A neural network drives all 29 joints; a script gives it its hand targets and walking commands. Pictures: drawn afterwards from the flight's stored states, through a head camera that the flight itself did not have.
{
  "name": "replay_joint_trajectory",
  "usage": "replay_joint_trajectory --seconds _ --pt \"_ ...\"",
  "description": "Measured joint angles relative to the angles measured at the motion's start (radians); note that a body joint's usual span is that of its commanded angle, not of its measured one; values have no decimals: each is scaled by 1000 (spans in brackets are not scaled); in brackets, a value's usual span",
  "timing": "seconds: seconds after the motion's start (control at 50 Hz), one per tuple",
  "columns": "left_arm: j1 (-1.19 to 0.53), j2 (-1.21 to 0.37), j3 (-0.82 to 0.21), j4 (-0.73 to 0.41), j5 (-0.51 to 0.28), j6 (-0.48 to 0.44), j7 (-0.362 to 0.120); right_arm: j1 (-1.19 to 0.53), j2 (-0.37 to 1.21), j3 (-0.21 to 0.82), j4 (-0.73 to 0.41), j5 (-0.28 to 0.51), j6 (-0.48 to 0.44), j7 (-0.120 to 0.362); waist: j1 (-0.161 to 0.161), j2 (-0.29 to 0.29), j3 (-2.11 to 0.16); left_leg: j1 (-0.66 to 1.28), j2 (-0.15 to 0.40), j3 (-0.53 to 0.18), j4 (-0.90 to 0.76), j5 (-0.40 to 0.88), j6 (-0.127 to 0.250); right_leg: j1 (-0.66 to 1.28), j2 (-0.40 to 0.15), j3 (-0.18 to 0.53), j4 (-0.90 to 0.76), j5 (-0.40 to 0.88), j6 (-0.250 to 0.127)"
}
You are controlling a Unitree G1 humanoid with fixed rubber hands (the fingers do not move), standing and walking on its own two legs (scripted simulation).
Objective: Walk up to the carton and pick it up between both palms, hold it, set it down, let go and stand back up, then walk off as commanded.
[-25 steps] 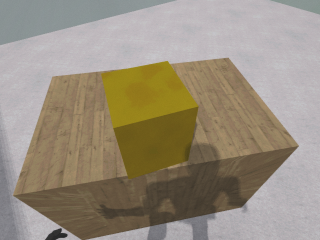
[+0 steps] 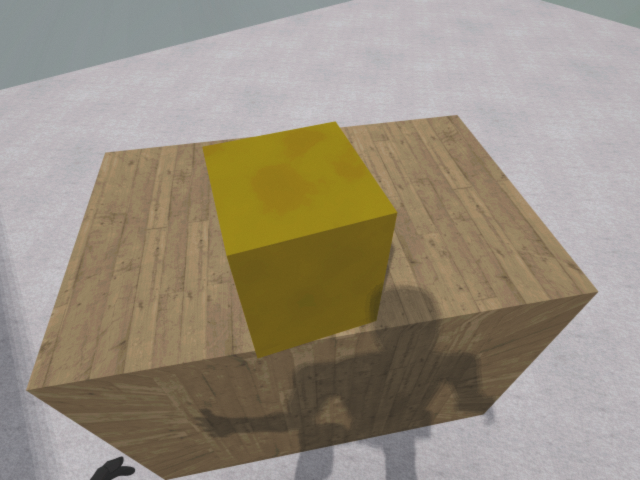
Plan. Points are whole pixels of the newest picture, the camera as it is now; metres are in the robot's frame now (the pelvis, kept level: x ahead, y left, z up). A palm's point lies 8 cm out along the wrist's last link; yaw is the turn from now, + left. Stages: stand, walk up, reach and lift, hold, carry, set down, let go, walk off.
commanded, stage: walk up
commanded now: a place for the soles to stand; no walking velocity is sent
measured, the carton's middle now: (296, 240) +0.45 +0.04 +0.04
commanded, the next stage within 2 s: none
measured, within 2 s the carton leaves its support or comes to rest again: neither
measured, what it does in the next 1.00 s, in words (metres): stands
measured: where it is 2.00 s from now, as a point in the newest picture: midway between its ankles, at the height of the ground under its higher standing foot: outside the picture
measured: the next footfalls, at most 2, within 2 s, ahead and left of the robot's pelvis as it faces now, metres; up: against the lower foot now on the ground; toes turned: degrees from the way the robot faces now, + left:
none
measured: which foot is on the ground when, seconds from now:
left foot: down 0.00-1.00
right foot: down 0.00-1.00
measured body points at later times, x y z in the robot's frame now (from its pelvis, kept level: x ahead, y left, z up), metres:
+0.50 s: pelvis +0.00 +0.00 +0.00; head +0.01 +0.01 +0.45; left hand +0.13 +0.31 -0.09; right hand +0.05 -0.34 -0.10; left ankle +0.00 +0.12 -0.71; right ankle +0.05 -0.16 -0.71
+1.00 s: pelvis +0.00 +0.00 +0.00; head +0.01 +0.01 +0.45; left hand +0.13 +0.31 -0.09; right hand +0.05 -0.34 -0.10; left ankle +0.00 +0.12 -0.71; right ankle +0.05 -0.16 -0.71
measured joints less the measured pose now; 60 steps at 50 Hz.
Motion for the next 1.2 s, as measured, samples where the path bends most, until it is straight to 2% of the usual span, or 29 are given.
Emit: replay_joint_trajectory --seconds 1.2 --pt "0 0 0 0 0 -1 0 0 0 2 0 0 0 0 0 0 0 0 -1 -2 0 1 0 2 0 0 -4 3 1"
